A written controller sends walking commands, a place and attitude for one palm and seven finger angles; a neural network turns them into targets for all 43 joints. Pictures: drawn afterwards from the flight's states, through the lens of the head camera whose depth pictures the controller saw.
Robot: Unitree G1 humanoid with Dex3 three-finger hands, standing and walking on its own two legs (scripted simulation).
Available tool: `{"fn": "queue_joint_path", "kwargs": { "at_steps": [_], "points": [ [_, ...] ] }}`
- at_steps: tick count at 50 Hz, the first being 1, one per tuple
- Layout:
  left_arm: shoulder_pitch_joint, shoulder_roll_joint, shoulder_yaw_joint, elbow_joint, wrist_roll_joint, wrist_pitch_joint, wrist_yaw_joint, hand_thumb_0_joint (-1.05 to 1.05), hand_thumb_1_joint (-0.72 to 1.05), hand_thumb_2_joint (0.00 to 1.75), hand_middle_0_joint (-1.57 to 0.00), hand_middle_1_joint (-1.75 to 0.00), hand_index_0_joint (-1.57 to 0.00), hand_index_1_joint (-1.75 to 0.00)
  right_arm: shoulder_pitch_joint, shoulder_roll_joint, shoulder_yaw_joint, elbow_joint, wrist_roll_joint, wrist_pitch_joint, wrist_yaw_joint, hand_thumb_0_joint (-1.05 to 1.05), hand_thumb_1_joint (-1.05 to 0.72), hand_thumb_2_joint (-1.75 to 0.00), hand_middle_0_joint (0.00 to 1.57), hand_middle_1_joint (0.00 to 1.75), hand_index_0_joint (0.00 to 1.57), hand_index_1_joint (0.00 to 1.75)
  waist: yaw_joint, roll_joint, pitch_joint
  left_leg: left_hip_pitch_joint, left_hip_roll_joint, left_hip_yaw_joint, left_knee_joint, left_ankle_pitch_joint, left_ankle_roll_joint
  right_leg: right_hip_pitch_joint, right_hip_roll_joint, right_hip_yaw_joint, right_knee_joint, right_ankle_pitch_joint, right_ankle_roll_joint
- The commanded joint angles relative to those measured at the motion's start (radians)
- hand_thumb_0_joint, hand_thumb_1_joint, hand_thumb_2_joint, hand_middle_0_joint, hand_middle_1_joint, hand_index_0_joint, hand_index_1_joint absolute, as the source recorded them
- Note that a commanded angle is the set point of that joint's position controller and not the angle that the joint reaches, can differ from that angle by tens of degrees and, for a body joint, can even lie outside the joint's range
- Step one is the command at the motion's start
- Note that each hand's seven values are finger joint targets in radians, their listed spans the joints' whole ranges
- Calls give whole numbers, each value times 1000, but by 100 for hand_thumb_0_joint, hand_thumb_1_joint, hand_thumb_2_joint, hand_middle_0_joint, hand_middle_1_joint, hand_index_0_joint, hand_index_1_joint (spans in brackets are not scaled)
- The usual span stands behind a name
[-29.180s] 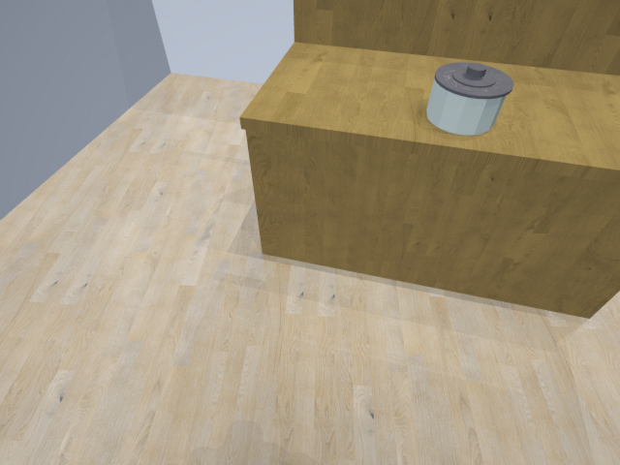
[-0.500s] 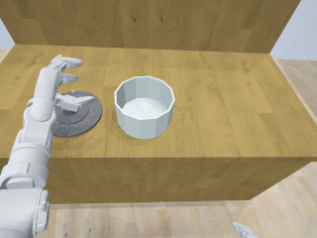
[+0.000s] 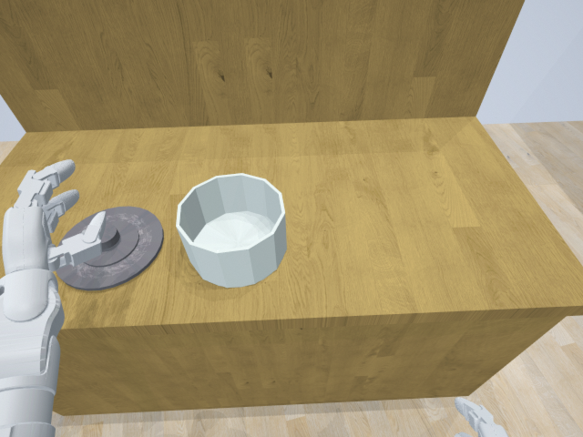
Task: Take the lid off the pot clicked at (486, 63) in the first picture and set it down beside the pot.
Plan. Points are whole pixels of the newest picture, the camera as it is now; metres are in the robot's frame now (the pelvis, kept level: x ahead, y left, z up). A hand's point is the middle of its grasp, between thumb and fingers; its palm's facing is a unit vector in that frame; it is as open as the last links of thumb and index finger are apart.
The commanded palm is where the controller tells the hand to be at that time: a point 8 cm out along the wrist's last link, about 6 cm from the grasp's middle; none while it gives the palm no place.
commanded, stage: draw the hand back to the body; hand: left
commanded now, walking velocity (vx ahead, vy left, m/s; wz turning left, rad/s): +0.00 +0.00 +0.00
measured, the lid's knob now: (105, 236) +0.48 +0.40 -0.06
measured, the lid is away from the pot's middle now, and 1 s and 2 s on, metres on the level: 0.26 0.26 0.26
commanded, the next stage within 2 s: step back with the hand held close in 1.08 s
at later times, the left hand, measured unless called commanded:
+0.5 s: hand (72, 289) +0.24 +0.25 +0.15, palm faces +0.40 -0.86 -0.32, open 7.5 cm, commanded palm +0.18 +0.29 +0.17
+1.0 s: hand (16, 367) +0.15 +0.26 +0.16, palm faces +0.35 -0.86 -0.37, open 7.4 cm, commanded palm +0.11 +0.31 +0.18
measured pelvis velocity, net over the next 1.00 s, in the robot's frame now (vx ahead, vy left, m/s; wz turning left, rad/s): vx -0.02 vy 0.02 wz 0.01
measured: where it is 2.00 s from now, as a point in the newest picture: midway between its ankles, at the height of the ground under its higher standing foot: outside the picture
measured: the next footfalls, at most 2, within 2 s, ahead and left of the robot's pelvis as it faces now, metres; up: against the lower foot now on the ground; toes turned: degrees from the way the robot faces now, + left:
none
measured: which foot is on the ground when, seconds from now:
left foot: down 0.00-1.00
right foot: down 0.00-1.00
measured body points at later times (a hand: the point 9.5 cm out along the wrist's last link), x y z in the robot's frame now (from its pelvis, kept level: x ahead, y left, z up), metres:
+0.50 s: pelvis -0.01 -0.01 +0.00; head -0.02 -0.03 +0.45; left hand +0.21 +0.29 +0.17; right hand +0.18 -0.24 -0.09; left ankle -0.01 +0.12 -0.74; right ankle -0.07 -0.11 -0.74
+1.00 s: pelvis -0.02 +0.02 +0.00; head -0.05 +0.01 +0.45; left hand +0.13 +0.30 +0.18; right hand +0.18 -0.19 -0.07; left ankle -0.01 +0.12 -0.74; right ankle -0.07 -0.11 -0.74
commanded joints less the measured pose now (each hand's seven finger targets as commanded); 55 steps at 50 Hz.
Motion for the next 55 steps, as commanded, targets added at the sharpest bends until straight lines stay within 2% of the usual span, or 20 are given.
{"fn": "queue_joint_path", "kwargs": {
  "at_steps": [1, 3, 5, 8, 13, 16, 18, 21, 23, 26, 27, 31, 36, 41, 44, 46, 50, 51, 53, 55],
  "points": [
    [-270, 303, 125, -375, -4, -89, 18, 0, 66, 85, -24, -43, -24, -43, -109, -116, -38, -149, -7, -71, -9, 0, -90, -90, 20, 30, 20, 30, 8, 45, -252, 273, -11, 35, 28, 417, 57, -41, -51, -22, -33, 664, 11],
    [-180, 272, 126, -308, -12, -76, 16, 0, 71, 86, -24, -40, -24, -40, -110, -116, -39, -145, -10, -71, -12, 0, -90, -90, 20, 30, 20, 30, 13, 1, -199, 241, -13, 43, 21, 384, 55, -49, -53, -28, -32, 666, 17],
    [-112, 258, 135, -303, -20, -72, 13, 0, 76, 87, -23, -38, -23, -38, -122, -115, -41, -146, -10, -69, -14, 0, -90, -90, 20, 30, 20, 30, 18, -55, -189, 231, -13, 48, 18, 366, 56, -38, -58, -28, -34, 680, 22],
    [-81, 202, 88, -378, -29, -83, 1, 0, 83, 89, -21, -34, -21, -34, -145, -104, -38, -164, -6, -76, -13, 0, -90, -90, 20, 30, 20, 30, 16, -17, -169, 252, -13, 51, 5, 344, 55, -58, -57, -31, -47, 627, 22],
    [-39, 238, 133, -447, -35, -95, 7, 0, 90, 90, -20, -30, -20, -30, -163, -101, -35, -168, -13, -89, -19, 0, -90, -90, 20, 30, 20, 30, 26, -40, -156, 260, -13, 45, -6, 324, 56, -59, -58, -24, -69, 595, 23],
    [6, 213, 123, -485, -37, -101, 4, 0, 90, 90, -20, -30, -20, -30, -171, -94, -31, -170, -16, -95, -21, 0, -90, -90, 20, 30, 20, 30, 29, -10, -145, 271, -13, 44, -14, 317, 53, -60, -59, -25, -81, 566, 19],
    [83, 176, 104, -467, -42, -94, 1, 0, 90, 90, -20, -30, -20, -30, -175, -90, -31, -172, -16, -97, -23, 0, -90, -90, 20, 30, 20, 30, 30, -32, -118, 267, -10, 46, -20, 294, 55, -75, -56, -27, -92, 523, 21],
    [89, 157, 73, -585, -42, -109, -2, 0, 90, 90, -20, -30, -20, -30, -192, -82, -26, -188, -17, -110, -22, 0, -90, -90, 20, 30, 20, 30, 30, 18, -124, 294, -6, 36, -34, 291, 52, -81, -53, -30, -106, 471, 13],
    [135, 171, 95, -619, -41, -117, 4, 0, 90, 90, -20, -30, -20, -30, -191, -82, -25, -189, -21, -119, -23, 0, -90, -90, 20, 30, 20, 30, 40, 31, -133, 299, -4, 30, -42, 287, 50, -79, -50, -34, -109, 440, 9],
    [216, 192, 130, -642, -42, -121, 8, 0, 90, 90, -20, -30, -20, -30, -188, -83, -26, -184, -26, -123, -24, 0, -90, -90, 20, 30, 20, 30, 47, -8, -124, 284, -1, 25, -46, 302, 48, -60, -51, -35, -108, 458, 7],
    [262, 159, 113, -606, -42, -115, 4, 0, 90, 90, -20, -30, -20, -30, -187, -79, -25, -182, -28, -120, -24, 0, -90, -90, 20, 30, 20, 30, 46, -32, -100, 275, 0, 28, -49, 294, 49, -72, -48, -39, -109, 446, 9],
    [307, 115, 59, -698, -44, -115, -8, 0, 90, 90, -20, -30, -20, -30, -203, -76, -23, -200, -25, -122, -20, 0, -90, -90, 20, 30, 20, 30, 42, -19, -80, 271, 5, 19, -61, 271, 47, -84, -50, -43, -121, 391, 8],
    [392, 151, 94, -813, -37, -125, 3, 0, 90, 90, -20, -30, -20, -30, -202, -71, -20, -203, -34, -139, -21, 0, -90, -90, 20, 30, 20, 30, 54, 41, -85, 277, 9, 7, -68, 249, 42, -85, -49, -40, -131, 339, -1],
    [533, 103, 74, -829, -38, -115, 1, 0, 90, 90, -20, -30, -20, -30, -198, -65, -23, -201, -38, -141, -18, 0, -90, -90, 20, 30, 20, 30, 53, -17, -55, 249, 17, 1, -70, 246, 39, -92, -47, -47, -129, 326, 0],
    [560, 84, 52, -911, -30, -119, 2, 0, 90, 90, -20, -30, -20, -30, -204, -63, -21, -212, -40, -148, -16, 0, -90, -90, 20, 30, 20, 30, 54, 30, -56, 251, 19, -6, -75, 233, 35, -102, -46, -52, -126, 293, -2],
    [594, 101, 63, -966, -27, -121, 7, 0, 90, 90, -20, -30, -20, -30, -201, -60, -20, -216, -41, -154, -14, 0, -90, -90, 20, 30, 20, 30, 57, 48, -63, 249, 22, -15, -79, 231, 32, -95, -44, -50, -124, 281, -6],
    [565, 75, 54, -897, -27, -105, 14, 0, 90, 90, -20, -30, -20, -30, -194, -65, -18, -204, -41, -143, -22, 0, -90, -90, 20, 30, 20, 30, 46, -2, 0, 215, 25, -29, -95, 171, 27, -123, -41, -56, -135, 217, -5],
    [556, 97, 73, -904, -28, -105, 17, 0, 90, 90, -20, -30, -20, -30, -196, -64, -20, -205, -40, -143, -25, 0, -90, -90, 20, 30, 20, 30, 46, -6, -6, 218, 26, -30, -97, 155, 28, -122, -40, -54, -138, 203, -5],
    [574, 74, 55, -896, -26, -105, 15, 0, 90, 90, -20, -30, -20, -30, -196, -62, -19, -209, -42, -143, -28, 0, -90, -90, 20, 30, 20, 30, 49, -5, -13, 219, 24, -32, -100, 132, 30, -124, -42, -54, -140, 179, -3],
    [592, 64, 39, -932, -21, -108, 15, 0, 90, 90, -20, -30, -20, -30, -201, -61, -17, -213, -45, -148, -24, 0, -90, -90, 20, 30, 20, 30, 55, 33, -25, 223, 23, -37, -103, 132, 27, -115, -41, -53, -134, 177, -7]
  ]
}}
